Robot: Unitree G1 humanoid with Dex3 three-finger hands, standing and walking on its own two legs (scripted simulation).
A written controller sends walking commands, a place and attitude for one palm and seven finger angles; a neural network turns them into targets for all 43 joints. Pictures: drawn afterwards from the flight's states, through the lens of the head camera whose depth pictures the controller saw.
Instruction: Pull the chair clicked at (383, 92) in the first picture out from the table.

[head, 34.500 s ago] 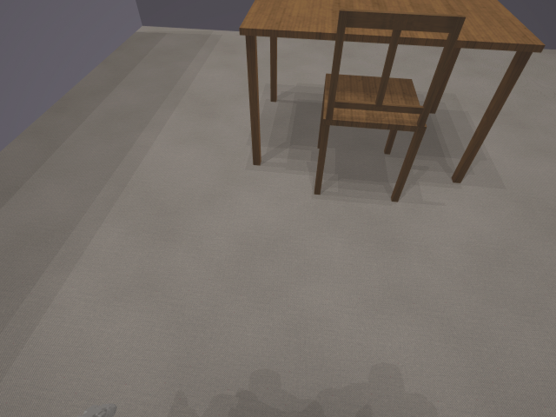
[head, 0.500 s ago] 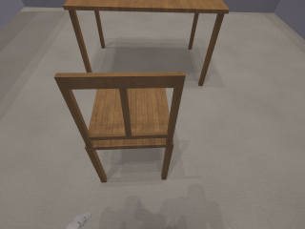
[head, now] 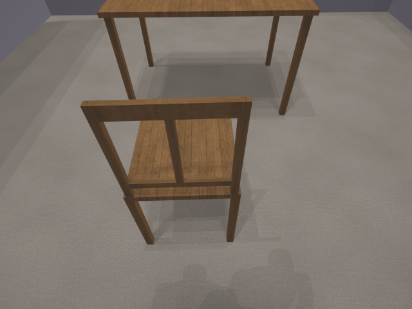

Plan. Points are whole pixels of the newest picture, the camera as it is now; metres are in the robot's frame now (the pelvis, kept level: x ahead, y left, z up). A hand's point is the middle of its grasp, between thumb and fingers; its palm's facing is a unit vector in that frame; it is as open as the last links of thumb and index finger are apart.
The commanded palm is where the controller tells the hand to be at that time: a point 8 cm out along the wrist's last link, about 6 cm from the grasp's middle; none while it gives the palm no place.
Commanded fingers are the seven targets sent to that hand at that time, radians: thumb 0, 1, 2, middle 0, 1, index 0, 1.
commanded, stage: let the arm hang, fingers relaxed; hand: left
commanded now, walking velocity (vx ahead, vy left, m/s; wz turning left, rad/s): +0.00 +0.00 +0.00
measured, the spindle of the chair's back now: (175, 153) +0.55 +0.13 -0.09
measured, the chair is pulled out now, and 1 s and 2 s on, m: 0.79 0.79 0.79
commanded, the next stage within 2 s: look to check the result in 0.36 s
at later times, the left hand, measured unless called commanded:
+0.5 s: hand out of the picture +0.00 +0.15 -0.17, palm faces +0.04 -0.98 -0.17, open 7.4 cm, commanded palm none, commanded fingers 0.00 0.90 0.90 -0.20 -0.30 -0.20 -0.30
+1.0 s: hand out of the picture +0.00 +0.15 -0.17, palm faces +0.04 -0.98 -0.17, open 7.4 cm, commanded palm none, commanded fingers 0.00 0.90 0.90 -0.20 -0.30 -0.20 -0.30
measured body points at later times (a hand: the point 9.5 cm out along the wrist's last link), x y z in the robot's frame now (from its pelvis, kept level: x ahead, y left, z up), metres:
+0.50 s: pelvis +0.01 -0.01 +0.00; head +0.02 -0.01 +0.45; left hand +0.00 +0.20 -0.16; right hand -0.02 -0.21 -0.16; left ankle +0.03 +0.13 -0.74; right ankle +0.02 -0.12 -0.74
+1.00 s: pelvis +0.01 -0.01 +0.00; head +0.03 -0.01 +0.45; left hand +0.00 +0.20 -0.16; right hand -0.02 -0.21 -0.16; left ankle +0.03 +0.13 -0.74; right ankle +0.02 -0.12 -0.74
